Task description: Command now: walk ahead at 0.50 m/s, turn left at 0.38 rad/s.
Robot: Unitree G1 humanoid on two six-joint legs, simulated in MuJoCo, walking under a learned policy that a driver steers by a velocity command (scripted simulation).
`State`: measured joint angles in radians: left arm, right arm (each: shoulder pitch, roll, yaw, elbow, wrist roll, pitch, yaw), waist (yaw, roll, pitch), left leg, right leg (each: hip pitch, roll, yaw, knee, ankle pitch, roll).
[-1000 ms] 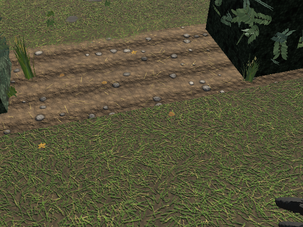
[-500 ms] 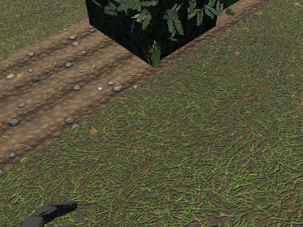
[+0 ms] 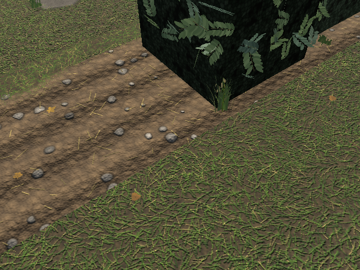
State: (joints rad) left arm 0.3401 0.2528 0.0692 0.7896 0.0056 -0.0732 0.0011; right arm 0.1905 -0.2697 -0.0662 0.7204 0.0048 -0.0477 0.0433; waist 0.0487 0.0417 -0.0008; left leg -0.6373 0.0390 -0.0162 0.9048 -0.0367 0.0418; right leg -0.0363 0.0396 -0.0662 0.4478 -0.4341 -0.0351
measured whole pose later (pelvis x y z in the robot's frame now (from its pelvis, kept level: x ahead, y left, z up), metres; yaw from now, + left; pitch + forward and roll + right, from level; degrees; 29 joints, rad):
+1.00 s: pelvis +0.58 +0.05 -0.15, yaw +36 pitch +1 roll -1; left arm 0.43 0.22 0.06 0.93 0.00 -0.09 0.02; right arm 0.14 -0.27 -0.09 0.66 0.02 -0.02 0.00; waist 0.07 0.05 0.00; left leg -0.77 0.03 -0.13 0.88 0.07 0.01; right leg -0.05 0.06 -0.11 0.34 -0.32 -0.06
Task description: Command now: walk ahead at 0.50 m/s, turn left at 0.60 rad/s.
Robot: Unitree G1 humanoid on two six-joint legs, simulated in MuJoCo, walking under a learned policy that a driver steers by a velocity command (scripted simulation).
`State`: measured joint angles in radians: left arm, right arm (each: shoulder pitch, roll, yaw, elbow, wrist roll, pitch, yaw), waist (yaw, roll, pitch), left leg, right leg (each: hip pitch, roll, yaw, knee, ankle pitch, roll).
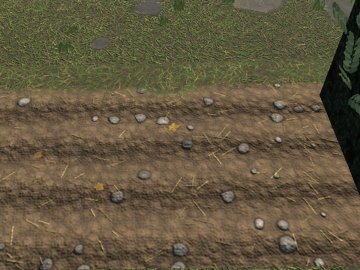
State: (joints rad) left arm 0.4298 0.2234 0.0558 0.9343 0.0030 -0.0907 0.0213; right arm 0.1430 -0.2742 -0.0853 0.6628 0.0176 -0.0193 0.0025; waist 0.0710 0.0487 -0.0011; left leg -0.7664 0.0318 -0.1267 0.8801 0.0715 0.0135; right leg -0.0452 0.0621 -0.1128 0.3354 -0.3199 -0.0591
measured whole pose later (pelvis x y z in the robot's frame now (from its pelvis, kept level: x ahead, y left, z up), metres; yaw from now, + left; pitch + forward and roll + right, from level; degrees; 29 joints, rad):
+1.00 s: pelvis +0.50 +0.08 +0.01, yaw +28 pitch +2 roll -1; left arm 0.38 0.27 0.05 0.86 -0.02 -0.07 -0.02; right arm 0.10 -0.27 -0.05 0.64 0.02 -0.06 0.02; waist 0.11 0.04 0.03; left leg -0.60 0.07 -0.05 0.66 -0.08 0.00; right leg -0.05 0.02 -0.02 0.26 -0.24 -0.02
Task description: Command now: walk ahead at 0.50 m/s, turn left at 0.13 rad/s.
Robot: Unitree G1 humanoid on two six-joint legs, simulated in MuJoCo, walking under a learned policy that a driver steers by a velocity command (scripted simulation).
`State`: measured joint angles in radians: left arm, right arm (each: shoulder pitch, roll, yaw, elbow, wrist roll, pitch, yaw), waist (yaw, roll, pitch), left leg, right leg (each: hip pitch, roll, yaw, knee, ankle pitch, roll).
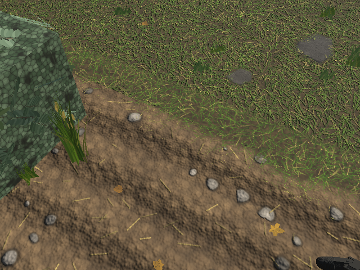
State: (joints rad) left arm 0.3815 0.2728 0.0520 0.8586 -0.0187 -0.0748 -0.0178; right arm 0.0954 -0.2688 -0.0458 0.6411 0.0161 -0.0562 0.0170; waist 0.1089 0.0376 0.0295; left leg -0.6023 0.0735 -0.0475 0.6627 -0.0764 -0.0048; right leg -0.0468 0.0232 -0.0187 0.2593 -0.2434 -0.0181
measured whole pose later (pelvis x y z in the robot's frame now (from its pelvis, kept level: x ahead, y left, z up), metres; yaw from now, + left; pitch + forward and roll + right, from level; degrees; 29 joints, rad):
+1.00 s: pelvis +0.52 -0.01 +0.00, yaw -12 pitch +2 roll +0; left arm 0.35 0.29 0.05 0.77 -0.02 -0.05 0.00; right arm 0.08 -0.30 -0.04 0.70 -0.01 -0.09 0.00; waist 0.08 0.03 0.03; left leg -0.64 0.07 -0.11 0.65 0.00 -0.06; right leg -0.14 0.11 0.13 0.32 -0.20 -0.08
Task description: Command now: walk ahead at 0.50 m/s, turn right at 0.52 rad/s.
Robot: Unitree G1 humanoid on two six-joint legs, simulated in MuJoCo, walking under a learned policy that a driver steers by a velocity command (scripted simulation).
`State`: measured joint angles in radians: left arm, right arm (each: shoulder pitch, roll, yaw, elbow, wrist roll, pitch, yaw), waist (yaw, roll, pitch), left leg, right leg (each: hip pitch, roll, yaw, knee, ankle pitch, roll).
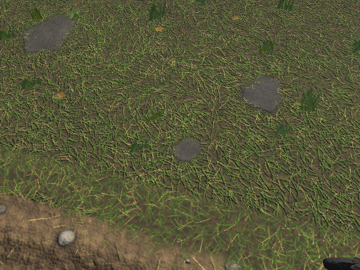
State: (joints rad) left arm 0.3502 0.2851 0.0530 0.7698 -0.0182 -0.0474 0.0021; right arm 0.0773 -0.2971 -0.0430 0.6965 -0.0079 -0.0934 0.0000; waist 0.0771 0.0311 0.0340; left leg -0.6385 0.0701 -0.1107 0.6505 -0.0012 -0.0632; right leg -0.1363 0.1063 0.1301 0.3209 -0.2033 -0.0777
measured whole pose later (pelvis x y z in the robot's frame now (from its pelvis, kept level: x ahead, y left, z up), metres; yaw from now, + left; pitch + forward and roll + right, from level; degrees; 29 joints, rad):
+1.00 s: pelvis +0.49 -0.13 +0.00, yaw -31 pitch +1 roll +0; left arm 0.33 0.27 0.05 0.71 0.00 -0.06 -0.01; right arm 0.11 -0.31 -0.05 0.75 0.00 -0.08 0.01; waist 0.05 0.05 0.04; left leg -0.69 0.12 -0.05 0.76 0.02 -0.05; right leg -0.08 0.11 0.05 0.27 -0.20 -0.09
